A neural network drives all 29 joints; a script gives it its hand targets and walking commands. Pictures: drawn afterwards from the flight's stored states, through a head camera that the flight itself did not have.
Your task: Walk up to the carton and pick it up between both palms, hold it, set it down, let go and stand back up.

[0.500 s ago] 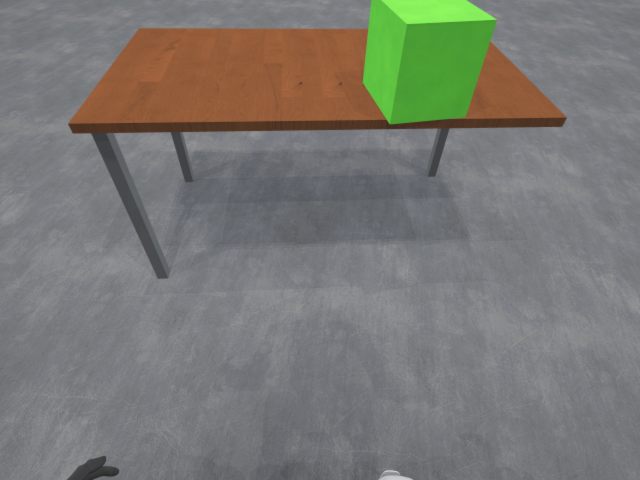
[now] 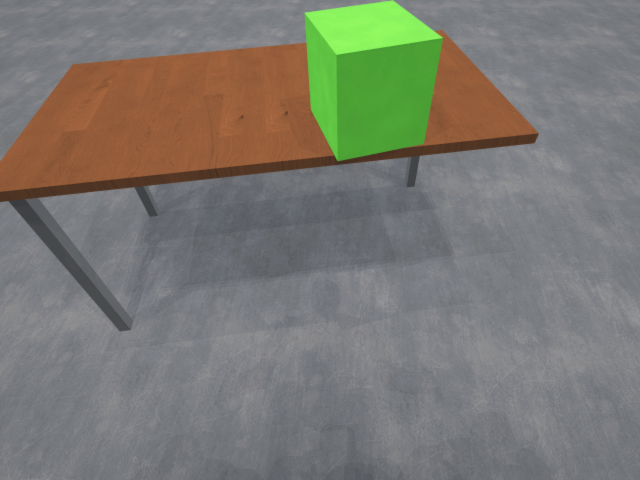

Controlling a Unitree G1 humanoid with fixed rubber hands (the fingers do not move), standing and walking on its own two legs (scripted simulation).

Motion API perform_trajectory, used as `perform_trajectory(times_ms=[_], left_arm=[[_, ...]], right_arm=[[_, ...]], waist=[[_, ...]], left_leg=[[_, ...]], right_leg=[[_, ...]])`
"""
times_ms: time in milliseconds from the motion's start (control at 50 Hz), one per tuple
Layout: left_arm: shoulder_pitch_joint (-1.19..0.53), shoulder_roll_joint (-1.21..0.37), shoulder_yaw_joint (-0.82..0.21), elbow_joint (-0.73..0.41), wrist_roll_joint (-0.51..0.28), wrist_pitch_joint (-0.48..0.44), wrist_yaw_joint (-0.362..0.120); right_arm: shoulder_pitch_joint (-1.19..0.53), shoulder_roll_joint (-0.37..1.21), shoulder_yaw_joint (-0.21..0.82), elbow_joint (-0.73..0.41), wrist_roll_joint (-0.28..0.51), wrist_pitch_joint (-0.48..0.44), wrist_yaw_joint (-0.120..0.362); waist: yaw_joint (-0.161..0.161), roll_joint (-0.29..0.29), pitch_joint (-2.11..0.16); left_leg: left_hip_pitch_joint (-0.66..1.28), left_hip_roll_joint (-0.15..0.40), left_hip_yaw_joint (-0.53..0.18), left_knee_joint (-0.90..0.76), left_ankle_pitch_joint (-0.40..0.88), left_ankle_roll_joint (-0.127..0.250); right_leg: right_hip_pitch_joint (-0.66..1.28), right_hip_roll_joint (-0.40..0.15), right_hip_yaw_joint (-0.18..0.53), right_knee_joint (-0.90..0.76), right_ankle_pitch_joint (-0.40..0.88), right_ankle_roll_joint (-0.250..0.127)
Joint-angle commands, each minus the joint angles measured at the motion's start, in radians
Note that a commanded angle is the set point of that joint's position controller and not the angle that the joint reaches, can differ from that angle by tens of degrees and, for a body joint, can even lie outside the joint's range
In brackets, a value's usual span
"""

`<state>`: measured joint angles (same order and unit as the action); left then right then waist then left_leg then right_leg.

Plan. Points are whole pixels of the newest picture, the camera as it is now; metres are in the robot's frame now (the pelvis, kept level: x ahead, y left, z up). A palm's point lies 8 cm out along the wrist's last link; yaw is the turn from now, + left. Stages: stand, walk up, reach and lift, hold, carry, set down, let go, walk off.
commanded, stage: walk up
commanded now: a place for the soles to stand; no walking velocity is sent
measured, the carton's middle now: (365, 79) +0.98 -0.08 +0.04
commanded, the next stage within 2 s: none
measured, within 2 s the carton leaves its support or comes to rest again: neither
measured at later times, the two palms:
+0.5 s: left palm (109, 426) +0.24 +0.33 -0.11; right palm (618, 477) +0.17 -0.33 -0.06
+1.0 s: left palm (202, 358) +0.31 +0.19 -0.05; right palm out of the picture +0.26 -0.47 -0.09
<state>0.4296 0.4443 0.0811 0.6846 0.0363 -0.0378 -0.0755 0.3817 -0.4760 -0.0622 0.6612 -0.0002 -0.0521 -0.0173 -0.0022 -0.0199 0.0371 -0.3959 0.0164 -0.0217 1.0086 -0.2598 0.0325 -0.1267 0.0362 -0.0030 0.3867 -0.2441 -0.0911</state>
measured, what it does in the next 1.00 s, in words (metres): walks ahead: left foot, then right foot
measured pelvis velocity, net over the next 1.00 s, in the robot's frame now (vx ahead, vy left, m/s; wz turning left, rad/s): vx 0.23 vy -0.13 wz -0.01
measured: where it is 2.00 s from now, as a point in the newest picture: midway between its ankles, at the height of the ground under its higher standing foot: outside the picture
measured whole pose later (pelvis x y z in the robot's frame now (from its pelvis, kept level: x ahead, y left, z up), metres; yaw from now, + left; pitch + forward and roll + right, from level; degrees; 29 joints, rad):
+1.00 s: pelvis +0.23 -0.13 +0.00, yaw +0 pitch -1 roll +8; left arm 0.35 0.45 0.08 0.65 0.04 0.00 -0.08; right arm 0.44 -0.48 -0.07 0.70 0.00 -0.05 -0.06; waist 0.00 -0.05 0.06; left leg -0.39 0.00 -0.07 1.06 -0.27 0.01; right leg -0.22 0.01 -0.02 0.40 -0.18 -0.03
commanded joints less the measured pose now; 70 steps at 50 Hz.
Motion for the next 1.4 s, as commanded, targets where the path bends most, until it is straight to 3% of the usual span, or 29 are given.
perform_trajectory(times_ms=[0, 120, 180, 200, 220, 260, 360, 460, 560, 660, 680, 700, 720, 760, 840, 900, 1020, 1060, 1080, 1100, 1120, 1160, 1180, 1200, 1220, 1280, 1340, 1360, 1380], left_arm=[[0.045, 0.173, 0.073, -0.072, -0.018, 0.001, 0.025], [0.011, 0.192, 0.072, -0.089, 0.002, 0.017, 0.025], [-0.108, 0.178, 0.060, -0.122, -0.006, 0.015, 0.022], [-0.100, 0.138, 0.048, -0.130, -0.003, 0.016, 0.019], [-0.037, 0.089, 0.038, -0.135, 0.002, 0.018, 0.019], [-0.070, 0.216, 0.063, -0.120, 0.002, 0.037, 0.019], [-0.081, 0.175, 0.073, -0.077, 0.007, 0.058, -0.020], [-0.252, 0.145, 0.071, -0.141, 0.018, 0.073, -0.021], [-0.272, 0.171, 0.082, -0.141, 0.024, 0.068, -0.024], [-0.183, 0.171, 0.097, -0.109, 0.011, 0.039, -0.023], [-0.088, 0.202, 0.114, -0.068, 0.021, 0.029, -0.015], [-0.032, 0.250, 0.126, -0.056, 0.029, 0.025, 0.001], [-0.070, 0.304, 0.140, -0.081, 0.027, 0.024, 0.008], [-0.139, 0.295, 0.128, -0.096, -0.003, 0.036, 0.011], [-0.150, 0.188, 0.105, -0.095, -0.007, 0.029, 0.014], [-0.061, 0.175, 0.086, -0.099, -0.006, 0.024, 0.019], [-0.138, 0.186, 0.098, -0.149, -0.017, 0.056, 0.027], [-0.330, 0.187, 0.102, -0.213, -0.003, 0.072, 0.027], [-0.485, 0.197, 0.107, -0.270, 0.014, 0.080, 0.025], [-0.382, 0.149, 0.106, -0.243, 0.002, 0.084, 0.029], [-0.192, 0.122, 0.084, -0.220, 0.005, 0.072, 0.027], [0.051, 0.162, 0.079, -0.110, -0.017, 0.084, 0.013], [-0.030, 0.166, 0.072, -0.126, -0.015, 0.107, -0.005], [-0.157, 0.183, 0.076, -0.173, -0.014, 0.124, -0.007], [-0.230, 0.212, 0.088, -0.161, 0.002, 0.126, -0.006], [-0.264, 0.167, 0.090, -0.185, 0.001, 0.118, -0.011], [-0.058, 0.156, 0.119, -0.117, 0.007, 0.105, -0.006], [0.013, 0.208, 0.133, -0.072, 0.028, 0.098, 0.001], [0.016, 0.294, 0.143, -0.098, 0.048, 0.089, 0.008]], right_arm=[[-0.027, -0.160, -0.039, 0.001, 0.005, -0.008, -0.005], [-0.079, -0.139, -0.029, -0.033, 0.006, -0.028, -0.016], [0.139, -0.152, -0.052, 0.049, -0.013, -0.049, -0.040], [0.259, -0.199, -0.090, 0.078, -0.021, -0.055, -0.050], [0.283, -0.260, -0.102, 0.080, -0.021, -0.057, -0.054], [0.161, -0.321, -0.108, 0.042, 0.015, -0.052, -0.056], [0.066, -0.241, -0.067, 0.010, 0.002, -0.073, -0.040], [0.201, -0.275, -0.085, 0.022, -0.007, -0.074, -0.049], [0.158, -0.292, -0.094, 0.012, -0.008, -0.077, -0.060], [0.041, -0.283, -0.088, -0.004, -0.022, -0.068, -0.068], [0.065, -0.235, -0.077, 0.004, -0.024, -0.064, -0.068], [0.138, -0.144, -0.044, 0.024, -0.020, -0.055, -0.065], [0.167, -0.118, -0.031, 0.007, -0.010, -0.045, -0.067], [0.113, -0.220, -0.058, 0.066, 0.005, -0.011, -0.074], [0.193, -0.199, -0.055, 0.124, 0.007, 0.002, -0.046], [0.171, -0.167, -0.045, 0.132, 0.009, -0.003, -0.039], [0.317, -0.184, -0.068, 0.113, 0.019, 0.004, -0.054], [0.496, -0.217, -0.094, 0.146, 0.024, -0.007, -0.077], [0.635, -0.238, -0.125, 0.159, 0.030, -0.014, -0.094], [0.514, -0.202, -0.127, 0.152, 0.036, -0.022, -0.113], [0.255, -0.182, -0.112, 0.089, 0.015, -0.039, -0.136], [-0.067, -0.238, -0.097, -0.026, 0.007, -0.051, -0.142], [-0.049, -0.264, -0.088, -0.028, 0.005, -0.062, -0.149], [-0.052, -0.341, -0.104, -0.026, -0.007, -0.062, -0.149], [-0.010, -0.337, -0.101, 0.005, -0.010, -0.068, -0.138], [0.115, -0.323, -0.083, 0.050, -0.036, -0.050, -0.110], [0.059, -0.316, -0.088, 0.071, -0.045, -0.024, -0.099], [0.103, -0.231, -0.063, 0.076, -0.047, -0.017, -0.106], [0.094, -0.113, -0.028, 0.056, -0.027, -0.014, -0.114]], waist=[[0.091, -0.072, 0.060], [0.087, -0.095, 0.047], [-0.053, -0.051, -0.025], [-0.110, 0.043, -0.093], [-0.085, 0.170, -0.123], [-0.048, 0.035, -0.052], [0.017, 0.058, 0.089], [-0.050, 0.079, 0.020], [-0.045, 0.089, -0.008], [0.064, 0.088, -0.086], [0.114, -0.026, -0.162], [0.140, -0.208, -0.166], [0.109, -0.345, -0.143], [0.070, -0.161, 0.033], [0.024, -0.130, 0.117], [0.046, -0.111, 0.068], [-0.017, -0.280, -0.012], [-0.146, -0.255, -0.076], [-0.286, -0.141, -0.068], [-0.233, 0.342, -0.089], [-0.055, 0.328, -0.118], [0.160, 0.010, -0.110], [0.133, -0.098, 0.045], [0.105, 0.024, 0.209], [0.069, -0.033, 0.257], [-0.022, 0.186, 0.142], [0.083, 0.195, -0.079], [0.130, -0.036, -0.087], [0.140, -0.305, -0.049]], left_leg=[[-0.260, -0.011, -0.040, -0.114, -0.058, -0.029], [-0.163, 0.005, 0.054, -0.343, -0.102, -0.002], [0.254, -0.041, 0.105, -0.575, 0.133, 0.042], [0.457, -0.001, -0.018, -0.562, 0.129, 0.068], [0.607, 0.208, -0.364, -0.594, 0.096, 0.135], [0.417, 0.416, -0.748, -0.711, -0.235, 0.283], [0.172, 0.196, -0.306, -0.707, -0.048, 0.160], [0.323, 0.208, -0.280, -0.582, 0.312, 0.174], [0.282, 0.240, -0.290, -0.523, 0.275, 0.177], [0.119, 0.229, -0.207, -0.407, 0.213, 0.135], [0.014, 0.155, -0.138, -0.201, 0.216, 0.093], [-0.148, 0.034, -0.119, 0.001, -0.036, 0.054], [-0.341, -0.086, -0.042, 0.149, -0.317, 0.009], [-0.292, -0.047, -0.117, 0.243, -0.189, -0.013], [-0.118, -0.026, -0.091, 0.089, -0.005, -0.038], [-0.142, -0.038, -0.090, 0.066, 0.005, -0.038], [0.021, -0.109, 0.056, -0.233, -0.134, -0.059], [0.258, -0.093, 0.150, -0.552, -0.151, -0.032], [0.374, -0.005, 0.210, -0.811, -0.030, 0.035], [0.376, 0.086, 0.071, -0.873, 0.399, 0.040], [0.465, 0.186, -0.225, -0.685, 0.365, 0.084], [0.012, 0.425, -0.499, -0.529, -0.030, 0.215], [-0.073, 0.429, -0.489, -0.637, -0.016, 0.253], [-0.176, 0.491, -0.552, -0.727, -0.100, 0.305], [-0.177, 0.381, -0.478, -0.690, -0.142, 0.259], [0.089, 0.193, -0.147, -0.483, 0.208, 0.149], [0.028, 0.146, -0.050, -0.251, 0.366, 0.112], [-0.142, 0.042, -0.059, -0.029, 0.076, 0.084], [-0.325, -0.099, -0.054, 0.130, -0.430, 0.025]], right_leg=[[0.200, -0.193, 0.165, -0.096, 0.339, 0.023], [0.217, -0.202, 0.151, -0.009, 0.510, -0.039], [-0.008, -0.108, 0.025, 0.281, 0.565, -0.022], [-0.163, -0.074, 0.009, 0.491, 0.408, 0.003], [-0.392, -0.005, 0.005, 0.649, -0.076, 0.042], [-0.553, -0.019, 0.155, 0.833, -0.294, 0.064], [-0.478, -0.091, 0.104, 0.739, -0.100, 0.071], [-0.595, -0.123, 0.065, 0.592, -0.079, 0.085], [-0.546, -0.134, 0.073, 0.492, -0.047, 0.075], [-0.213, -0.134, 0.094, 0.228, -0.084, 0.047], [0.043, -0.114, 0.089, 0.147, -0.078, 0.031], [0.164, -0.172, 0.199, 0.099, -0.146, 0.051], [0.152, -0.361, 0.540, -0.083, -0.376, 0.027], [-0.072, -0.348, 0.528, -0.235, -0.600, 0.106], [-0.136, -0.152, 0.181, -0.192, -0.189, 0.238], [-0.031, -0.167, 0.130, -0.124, 0.067, 0.133], [0.134, -0.053, -0.054, -0.146, 0.692, 0.394], [0.044, 0.006, -0.129, 0.075, 0.931, 0.412], [-0.065, 0.046, -0.153, 0.415, 1.144, 0.380], [-0.134, 0.049, -0.004, 0.892, 0.291, 0.177], [-0.377, -0.037, 0.209, 0.980, -0.245, 0.120], [-0.270, -0.133, 0.377, 1.123, -0.361, 0.056], [-0.361, -0.096, 0.317, 1.113, -0.266, 0.060], [-0.445, -0.131, 0.287, 1.068, -0.245, 0.067], [-0.430, -0.110, 0.259, 0.979, -0.213, 0.061], [-0.398, -0.106, 0.110, 0.447, -0.323, 0.081], [-0.002, -0.051, -0.047, 0.140, -0.063, 0.077], [0.147, -0.028, -0.019, 0.130, 0.029, 0.097], [0.046, -0.234, 0.310, 0.047, 0.057, 0.052]])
